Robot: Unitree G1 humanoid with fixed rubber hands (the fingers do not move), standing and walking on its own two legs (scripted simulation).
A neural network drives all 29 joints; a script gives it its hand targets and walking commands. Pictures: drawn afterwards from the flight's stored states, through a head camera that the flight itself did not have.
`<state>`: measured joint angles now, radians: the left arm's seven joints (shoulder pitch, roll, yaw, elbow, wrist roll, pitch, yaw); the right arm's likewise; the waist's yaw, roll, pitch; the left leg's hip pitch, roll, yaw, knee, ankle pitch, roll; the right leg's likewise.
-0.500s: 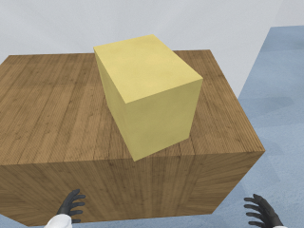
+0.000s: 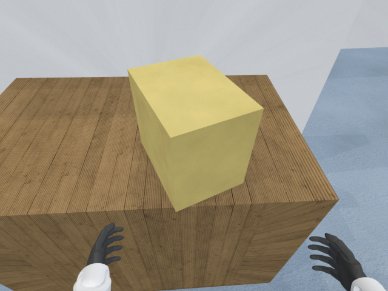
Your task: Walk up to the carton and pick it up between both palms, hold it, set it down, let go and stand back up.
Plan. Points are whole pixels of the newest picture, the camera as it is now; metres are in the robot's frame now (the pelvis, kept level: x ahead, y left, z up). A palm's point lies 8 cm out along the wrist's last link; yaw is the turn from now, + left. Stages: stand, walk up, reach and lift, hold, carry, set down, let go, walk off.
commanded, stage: reach and lift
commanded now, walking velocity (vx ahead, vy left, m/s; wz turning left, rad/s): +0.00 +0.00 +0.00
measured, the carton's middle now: (188, 129) +0.49 +0.05 +0.08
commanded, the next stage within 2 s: none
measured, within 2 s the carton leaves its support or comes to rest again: neither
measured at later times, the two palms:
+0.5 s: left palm (122, 245) +0.20 +0.16 +0.03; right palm (350, 250) +0.21 -0.28 +0.02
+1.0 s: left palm (125, 222) +0.23 +0.15 +0.07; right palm (343, 212) +0.27 -0.27 +0.06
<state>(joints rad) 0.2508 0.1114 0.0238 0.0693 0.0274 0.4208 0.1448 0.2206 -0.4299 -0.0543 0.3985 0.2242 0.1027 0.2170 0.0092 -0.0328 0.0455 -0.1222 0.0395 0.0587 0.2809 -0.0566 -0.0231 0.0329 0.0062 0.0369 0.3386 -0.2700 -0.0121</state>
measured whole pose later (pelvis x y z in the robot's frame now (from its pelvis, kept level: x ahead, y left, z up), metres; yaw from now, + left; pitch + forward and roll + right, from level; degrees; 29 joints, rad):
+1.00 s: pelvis -0.01 -0.03 +0.00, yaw -1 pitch -2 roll +0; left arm 0.15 -0.10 0.04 -0.26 0.03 0.42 0.32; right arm -0.05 -0.52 0.13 0.37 0.47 -0.03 0.16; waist 0.04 -0.05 0.00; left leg -0.19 0.10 0.06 0.25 -0.02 -0.04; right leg -0.06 0.07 0.05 0.33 -0.24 -0.06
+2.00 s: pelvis -0.01 -0.03 +0.00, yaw -1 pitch +0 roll +0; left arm -0.49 -0.01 0.18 -0.06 -0.01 0.84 0.27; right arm -0.71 -0.53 0.21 0.65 0.51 0.32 0.07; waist 0.12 0.00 -0.04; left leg -0.24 0.08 0.05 0.26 -0.01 -0.05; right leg -0.12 0.06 0.04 0.38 -0.26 -0.04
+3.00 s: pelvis +0.00 -0.02 +0.00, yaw +0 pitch +8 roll -1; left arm -1.00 0.12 0.22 0.48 -0.10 0.74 0.26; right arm -1.26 -0.54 0.28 1.08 0.54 0.36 0.07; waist 0.22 0.03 -0.11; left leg -0.42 0.08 0.02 0.33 -0.05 -0.05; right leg -0.26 0.06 0.02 0.39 -0.26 -0.03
